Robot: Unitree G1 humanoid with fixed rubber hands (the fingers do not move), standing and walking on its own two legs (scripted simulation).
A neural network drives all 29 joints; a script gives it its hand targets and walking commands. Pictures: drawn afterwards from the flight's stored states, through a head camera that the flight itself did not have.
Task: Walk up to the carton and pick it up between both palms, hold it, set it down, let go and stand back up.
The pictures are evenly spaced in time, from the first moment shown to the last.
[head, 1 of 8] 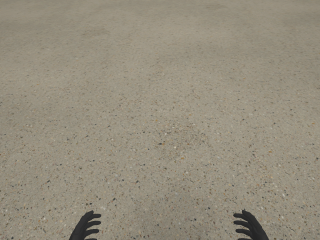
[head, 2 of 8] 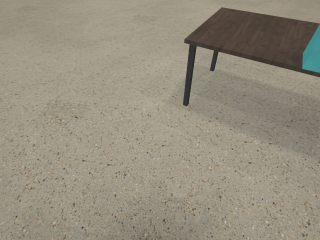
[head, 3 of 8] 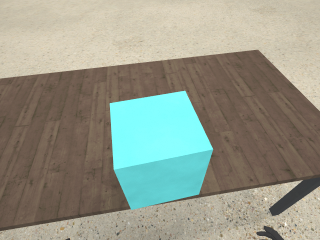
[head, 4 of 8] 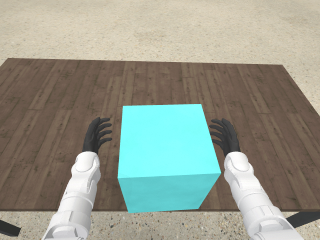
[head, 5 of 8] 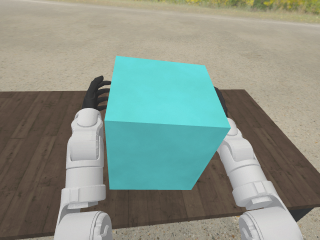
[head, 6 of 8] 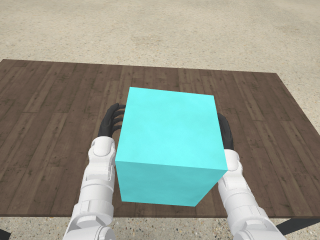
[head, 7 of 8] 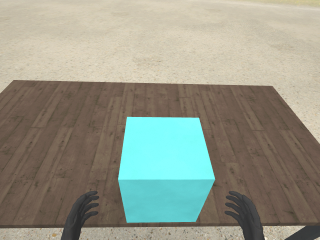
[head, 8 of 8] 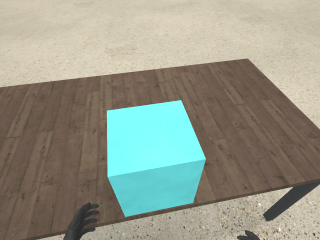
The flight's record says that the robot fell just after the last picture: no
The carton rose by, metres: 0.20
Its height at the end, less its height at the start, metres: +0.00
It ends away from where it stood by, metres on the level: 0.01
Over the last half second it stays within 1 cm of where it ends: yes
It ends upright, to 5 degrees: yes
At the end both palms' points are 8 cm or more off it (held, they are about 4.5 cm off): yes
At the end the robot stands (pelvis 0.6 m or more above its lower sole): yes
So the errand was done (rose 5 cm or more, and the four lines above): yes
